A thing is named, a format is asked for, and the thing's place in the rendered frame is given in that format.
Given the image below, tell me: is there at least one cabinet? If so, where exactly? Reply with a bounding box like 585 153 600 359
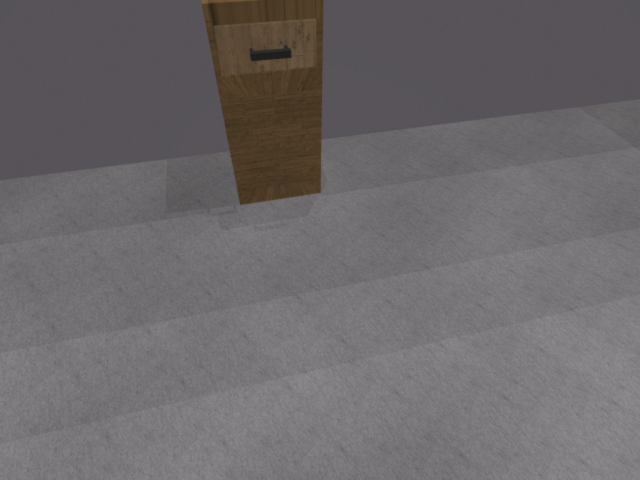
201 0 323 205

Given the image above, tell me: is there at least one handle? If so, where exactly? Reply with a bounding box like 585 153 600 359
249 45 291 61

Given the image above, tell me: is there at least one drawer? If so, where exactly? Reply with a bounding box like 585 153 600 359
214 19 316 75

